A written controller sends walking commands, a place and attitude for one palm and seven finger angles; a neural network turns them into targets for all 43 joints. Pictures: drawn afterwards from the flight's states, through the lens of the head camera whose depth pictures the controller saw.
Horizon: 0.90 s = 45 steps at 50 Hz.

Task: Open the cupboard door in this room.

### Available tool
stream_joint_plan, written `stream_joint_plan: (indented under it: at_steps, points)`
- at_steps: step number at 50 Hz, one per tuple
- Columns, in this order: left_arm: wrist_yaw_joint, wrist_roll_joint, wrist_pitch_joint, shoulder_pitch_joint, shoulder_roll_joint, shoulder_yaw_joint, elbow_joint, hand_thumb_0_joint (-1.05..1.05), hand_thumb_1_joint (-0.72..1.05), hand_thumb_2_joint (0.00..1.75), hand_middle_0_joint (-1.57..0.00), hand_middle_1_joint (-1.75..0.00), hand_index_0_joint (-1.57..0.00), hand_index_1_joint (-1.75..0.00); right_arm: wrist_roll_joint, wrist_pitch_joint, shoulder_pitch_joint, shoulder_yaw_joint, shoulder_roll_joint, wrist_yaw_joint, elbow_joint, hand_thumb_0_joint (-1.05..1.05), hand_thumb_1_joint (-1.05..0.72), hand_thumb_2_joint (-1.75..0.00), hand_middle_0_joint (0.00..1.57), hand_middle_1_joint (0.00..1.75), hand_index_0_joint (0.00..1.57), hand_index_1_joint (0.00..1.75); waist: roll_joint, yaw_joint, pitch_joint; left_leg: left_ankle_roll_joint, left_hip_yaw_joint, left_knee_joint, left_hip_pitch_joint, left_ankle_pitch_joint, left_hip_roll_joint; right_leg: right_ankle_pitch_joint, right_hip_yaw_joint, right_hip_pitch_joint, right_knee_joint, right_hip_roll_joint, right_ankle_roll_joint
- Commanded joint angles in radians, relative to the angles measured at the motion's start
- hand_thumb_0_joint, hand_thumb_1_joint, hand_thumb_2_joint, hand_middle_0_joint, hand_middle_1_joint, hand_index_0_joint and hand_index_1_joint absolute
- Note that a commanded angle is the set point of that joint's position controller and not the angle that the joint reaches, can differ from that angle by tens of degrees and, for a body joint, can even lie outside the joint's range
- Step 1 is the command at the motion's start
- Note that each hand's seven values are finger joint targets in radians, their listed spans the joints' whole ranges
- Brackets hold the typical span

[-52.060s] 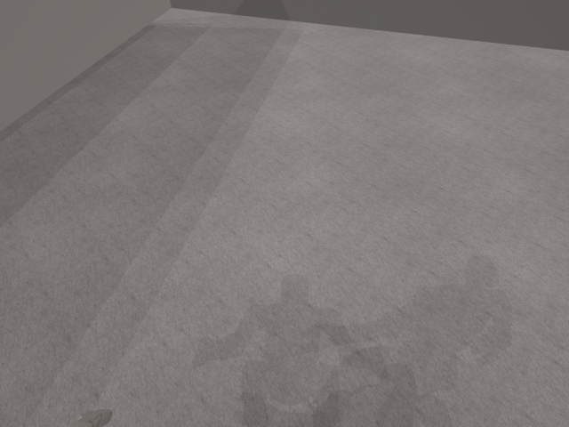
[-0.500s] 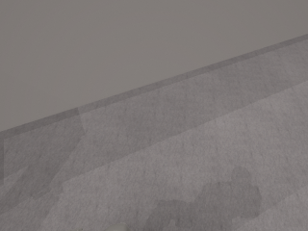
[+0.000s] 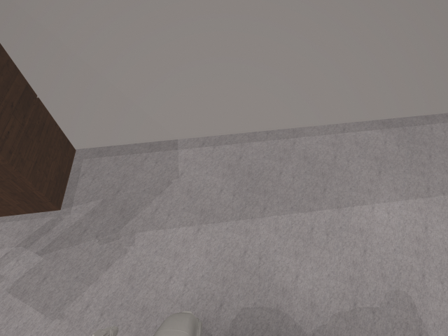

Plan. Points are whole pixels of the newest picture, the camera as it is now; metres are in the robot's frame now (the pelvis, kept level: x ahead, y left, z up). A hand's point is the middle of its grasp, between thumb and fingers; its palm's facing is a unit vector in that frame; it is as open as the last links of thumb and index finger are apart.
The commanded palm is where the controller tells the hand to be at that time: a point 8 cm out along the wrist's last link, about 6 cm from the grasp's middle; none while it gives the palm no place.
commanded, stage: turn to face it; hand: left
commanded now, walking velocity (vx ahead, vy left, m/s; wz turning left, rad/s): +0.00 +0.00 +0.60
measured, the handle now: out of the picture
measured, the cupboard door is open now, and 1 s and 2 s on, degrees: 43 43 43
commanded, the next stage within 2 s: take the last steps up to it in 1.32 s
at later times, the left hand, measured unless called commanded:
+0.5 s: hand out of the picture +0.07 +0.24 -0.15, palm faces +0.31 -0.91 -0.28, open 7.4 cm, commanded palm none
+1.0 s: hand out of the picture -0.05 +0.24 -0.18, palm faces +0.60 -0.76 -0.25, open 7.4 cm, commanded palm none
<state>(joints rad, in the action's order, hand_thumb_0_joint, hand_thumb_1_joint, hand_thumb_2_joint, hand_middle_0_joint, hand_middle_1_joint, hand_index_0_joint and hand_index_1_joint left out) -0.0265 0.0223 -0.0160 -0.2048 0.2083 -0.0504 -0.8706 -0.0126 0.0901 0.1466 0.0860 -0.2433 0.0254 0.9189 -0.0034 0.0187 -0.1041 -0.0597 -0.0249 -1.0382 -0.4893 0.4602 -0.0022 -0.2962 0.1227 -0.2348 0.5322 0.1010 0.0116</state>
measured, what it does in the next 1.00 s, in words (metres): steps on the spot, turning left: left foot, then right foot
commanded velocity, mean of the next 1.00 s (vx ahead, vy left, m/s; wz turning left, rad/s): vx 0.00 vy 0.00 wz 0.58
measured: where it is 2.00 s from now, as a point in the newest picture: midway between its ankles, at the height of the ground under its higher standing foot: outside the picture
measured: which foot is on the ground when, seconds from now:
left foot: up 0.00-0.14, down 0.16-0.50, up 0.52-0.80, down 0.82-1.00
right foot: down 0.00-0.14, up 0.16-0.48, down 0.50-0.82, up 0.84-1.00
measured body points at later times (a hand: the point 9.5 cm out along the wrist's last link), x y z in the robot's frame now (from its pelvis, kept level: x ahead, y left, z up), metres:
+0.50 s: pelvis +0.01 +0.00 -0.01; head +0.06 +0.01 +0.44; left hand +0.05 +0.29 -0.13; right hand +0.14 -0.23 -0.15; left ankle +0.01 +0.13 -0.74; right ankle +0.04 -0.14 -0.74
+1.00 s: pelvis +0.01 +0.01 +0.00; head +0.04 +0.07 +0.44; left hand -0.08 +0.28 -0.16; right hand +0.24 -0.14 -0.13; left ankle -0.02 +0.11 -0.74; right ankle +0.09 -0.13 -0.67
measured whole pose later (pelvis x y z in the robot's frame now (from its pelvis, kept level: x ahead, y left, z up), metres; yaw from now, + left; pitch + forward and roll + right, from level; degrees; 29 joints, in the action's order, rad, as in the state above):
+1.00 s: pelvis +0.01 +0.01 +0.00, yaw +36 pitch +1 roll -1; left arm -0.01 0.01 -0.07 -0.17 0.27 -0.08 -0.91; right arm -0.02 0.03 0.15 0.05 -0.22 0.00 0.89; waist -0.04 0.00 -0.10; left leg 0.03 0.03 -0.55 -0.33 0.24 -0.02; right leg -0.46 0.03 -0.47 1.03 0.08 0.08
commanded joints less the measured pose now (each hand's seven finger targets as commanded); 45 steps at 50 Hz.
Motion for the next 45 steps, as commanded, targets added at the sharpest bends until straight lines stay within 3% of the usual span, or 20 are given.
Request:
stream_joint_plan:
  at_steps: [1,5,6,7,8,13,18,22,23,24,25,26,29,35,38,39,40,41,42,45]
  points:
    - [-0.004,0.007,0.026,-0.073,0.215,-0.052,0.036,0.0,0.9,0.9,-0.2,-0.3,-0.2,-0.3,0.006,-0.043,-0.104,-0.006,-0.027,0.01,-0.107,0.0,-0.9,-0.9,0.2,0.3,0.2,0.3,-0.197,-0.065,0.125,-0.004,-0.065,0.209,0.029,0.015,0.009,0.559,-0.107,0.165,-0.125,0.247,-0.12]
    - [0.006,-0.004,0.019,-0.057,0.226,-0.064,0.027,0.0,0.9,0.9,-0.2,-0.3,-0.2,-0.3,0.004,-0.061,-0.01,-0.004,-0.062,0.005,-0.089,0.0,-0.9,-0.9,0.2,0.3,0.2,0.3,-0.164,-0.014,0.168,0.023,-0.084,0.546,0.251,-0.207,-0.003,0.497,-0.023,0.102,0.037,0.23,-0.04]
    - [0.01,-0.012,0.013,-0.051,0.198,-0.06,0.042,0.0,0.9,0.9,-0.2,-0.3,-0.2,-0.3,-0.002,-0.068,0.044,0.014,-0.128,0.001,-0.079,0.0,-0.9,-0.9,0.2,0.3,0.2,0.3,-0.018,0.019,0.208,0.068,0.034,0.618,0.422,-0.382,0.091,0.353,0.025,-0.047,0.186,0.191,0.016]
    - [0.017,-0.016,0.009,-0.034,0.13,-0.041,0.081,0.0,0.9,0.9,-0.2,-0.3,-0.2,-0.3,-0.008,-0.073,0.115,0.042,-0.234,-0.005,-0.079,0.0,-0.9,-0.9,0.2,0.3,0.2,0.3,0.289,0.057,0.236,0.209,0.399,0.642,0.561,-0.736,0.367,-0.239,0.056,-0.315,0.418,0.047,0.094]
    - [0.012,-0.007,-0.002,0.037,0.128,-0.033,0.118,0.0,0.9,0.9,-0.2,-0.3,-0.2,-0.3,-0.01,-0.065,0.185,0.05,-0.284,-0.016,-0.057,0.0,-0.9,-0.9,0.2,0.3,0.2,0.3,0.253,0.093,0.237,0.31,0.46,0.656,0.512,-0.754,0.448,-0.384,-0.052,-0.361,0.568,0.023,0.081]
    - [0.017,-0.006,-0.016,0.055,0.116,-0.04,0.056,0.0,0.9,0.9,-0.2,-0.3,-0.2,-0.3,-0.014,-0.081,0.043,0.02,-0.178,-0.045,-0.078,0.0,-0.9,-0.9,0.2,0.3,0.2,0.3,0.158,0.008,0.146,0.217,0.296,0.677,0.341,-0.612,0.247,-0.143,-0.129,-0.314,0.565,0.006,0.076]
    - [0.015,-0.01,-0.015,0.068,0.103,-0.036,0.064,0.0,0.9,0.9,-0.2,-0.3,-0.2,-0.3,-0.018,-0.071,0.046,0.03,-0.188,-0.039,-0.068,0.0,-0.9,-0.9,0.2,0.3,0.2,0.3,0.151,0.011,0.156,0.215,0.33,0.686,0.293,-0.497,0.221,-0.149,-0.106,-0.185,0.332,-0.048,0.065]
    - [0.011,-0.013,-0.003,-0.006,0.115,-0.039,0.054,0.0,0.9,0.9,-0.2,-0.3,-0.2,-0.3,-0.013,-0.059,0.005,0.037,-0.187,-0.033,-0.084,0.0,-0.9,-0.9,0.2,0.3,0.2,0.3,0.163,-0.026,0.161,0.181,0.362,0.635,0.185,-0.456,0.171,-0.038,-0.086,0.019,0.065,-0.095,0.05]
    - [0.005,-0.015,0.003,-0.047,0.133,-0.046,0.047,0.0,0.9,0.9,-0.2,-0.3,-0.2,-0.3,-0.007,-0.057,-0.015,0.036,-0.169,-0.031,-0.092,0.0,-0.9,-0.9,0.2,0.3,0.2,0.3,0.132,-0.05,0.165,0.15,0.355,0.595,0.112,-0.386,0.138,0.034,-0.096,0.132,-0.071,-0.076,0.042]
    - [-0.003,-0.004,0.013,-0.079,0.195,-0.062,0.046,0.0,0.9,0.9,-0.2,-0.3,-0.2,-0.3,0.002,-0.055,-0.012,0.031,-0.121,-0.025,-0.105,0.0,-0.9,-0.9,0.2,0.3,0.2,0.3,-0.035,-0.069,0.167,0.092,0.283,0.456,-0.037,-0.212,0.051,-0.03,-0.257,0.256,-0.225,0.078,-0.002]
    - [-0.007,0.008,0.017,-0.072,0.265,-0.072,0.05,0.0,0.9,0.9,-0.2,-0.3,-0.2,-0.3,0.004,-0.058,-0.009,0.022,-0.071,-0.018,-0.124,0.0,-0.9,-0.9,0.2,0.3,0.2,0.3,-0.293,-0.074,0.142,0.015,0.07,0.214,-0.145,0.078,-0.084,0.0,-0.479,0.248,-0.302,0.335,-0.119]
    - [-0.004,0.003,0.012,-0.043,0.27,-0.059,0.067,0.0,0.9,0.9,-0.2,-0.3,-0.2,-0.3,-0.008,-0.055,-0.017,0.025,-0.097,-0.01,-0.129,0.0,-0.9,-0.9,0.2,0.3,0.2,0.3,-0.232,-0.064,0.116,0.027,0.08,0.001,-0.103,0.129,-0.037,0.031,-0.46,0.1,-0.3,0.386,-0.178]
    - [-0.008,-0.002,0.018,0.048,0.168,-0.039,0.081,0.0,0.9,0.9,-0.2,-0.3,-0.2,-0.3,-0.007,-0.034,-0.016,0.025,-0.082,0.0,-0.09,0.0,-0.9,-0.9,0.2,0.3,0.2,0.3,-0.25,-0.008,0.066,0.003,0.052,-0.155,-0.104,0.009,0.026,0.291,-0.217,0.058,-0.219,0.236,-0.134]
    - [-0.004,0.006,0.023,-0.055,0.224,-0.056,0.039,0.0,0.9,0.9,-0.2,-0.3,-0.2,-0.3,0.006,-0.047,-0.081,-0.005,-0.031,0.011,-0.103,0.0,-0.9,-0.9,0.2,0.3,0.2,0.3,-0.203,-0.06,0.124,-0.002,-0.07,0.253,0.036,0.006,0.012,0.582,-0.095,0.184,-0.101,0.254,-0.115]
    - [0.005,-0.002,0.017,-0.051,0.233,-0.061,0.029,0.0,0.9,0.9,-0.2,-0.3,-0.2,-0.3,0.003,-0.057,-0.017,-0.003,-0.058,0.007,-0.09,0.0,-0.9,-0.9,0.2,0.3,0.2,0.3,-0.19,-0.022,0.143,0.018,-0.094,0.487,0.2,-0.162,-0.011,0.532,-0.025,0.122,0.019,0.23,-0.047]
    - [0.009,-0.01,0.012,-0.037,0.22,-0.061,0.039,0.0,0.9,0.9,-0.2,-0.3,-0.2,-0.3,0.0,-0.064,0.044,0.009,-0.105,0.005,-0.078,0.0,-0.9,-0.9,0.2,0.3,0.2,0.3,-0.09,0.019,0.178,0.043,-0.039,0.591,0.353,-0.312,0.029,0.444,0.011,0.013,0.145,0.216,-0.001]
    - [0.016,-0.018,0.004,-0.043,0.155,-0.051,0.075,0.0,0.9,0.9,-0.2,-0.3,-0.2,-0.3,-0.011,-0.073,0.118,0.038,-0.223,-0.003,-0.072,0.0,-0.9,-0.9,0.2,0.3,0.2,0.3,0.217,0.052,0.23,0.17,0.326,0.622,0.525,-0.62,0.294,-0.027,0.068,-0.244,0.379,0.08,0.08]
    - [0.013,-0.011,-0.001,0.022,0.12,-0.031,0.113,0.0,0.9,0.9,-0.2,-0.3,-0.2,-0.3,-0.008,-0.068,0.197,0.052,-0.288,-0.014,-0.053,0.0,-0.9,-0.9,0.2,0.3,0.2,0.3,0.307,0.093,0.251,0.301,0.483,0.66,0.529,-0.821,0.439,-0.408,-0.021,-0.351,0.559,0.019,0.086]
    - [0.005,-0.005,-0.012,0.092,0.141,-0.032,0.127,0.0,0.9,0.9,-0.2,-0.3,-0.2,-0.3,-0.011,-0.07,0.216,0.048,-0.275,-0.023,-0.043,0.0,-0.9,-0.9,0.2,0.3,0.2,0.3,0.192,0.101,0.227,0.312,0.482,0.655,0.468,-0.663,0.417,-0.368,-0.092,-0.371,0.642,0.021,0.076]
    - [0.013,-0.007,-0.015,0.073,0.121,-0.039,0.069,0.0,0.9,0.9,-0.2,-0.3,-0.2,-0.3,-0.015,-0.078,0.059,0.024,-0.196,-0.043,-0.074,0.0,-0.9,-0.9,0.2,0.3,0.2,0.3,0.189,0.023,0.149,0.235,0.342,0.686,0.314,-0.526,0.276,-0.176,-0.139,-0.336,0.629,0.02,0.072]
